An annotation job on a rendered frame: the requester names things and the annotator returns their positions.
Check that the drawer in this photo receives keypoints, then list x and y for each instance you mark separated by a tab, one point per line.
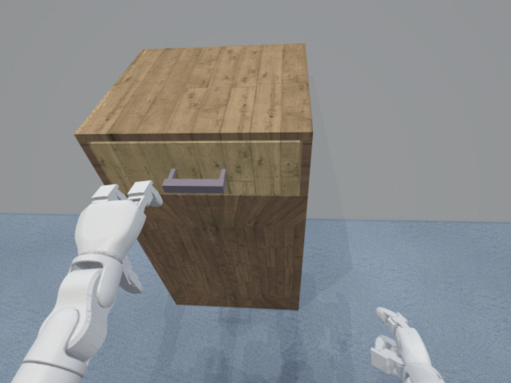
262	167

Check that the cabinet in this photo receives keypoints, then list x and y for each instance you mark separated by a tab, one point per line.
230	250

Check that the handle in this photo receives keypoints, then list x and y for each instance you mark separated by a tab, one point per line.
171	185

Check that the left robot forearm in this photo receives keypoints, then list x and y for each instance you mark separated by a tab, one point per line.
76	328

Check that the left robot hand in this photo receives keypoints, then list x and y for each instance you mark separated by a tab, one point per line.
111	224

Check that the right robot forearm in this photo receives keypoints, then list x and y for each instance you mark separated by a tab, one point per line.
419	372

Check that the right robot hand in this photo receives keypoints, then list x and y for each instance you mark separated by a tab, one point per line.
392	356

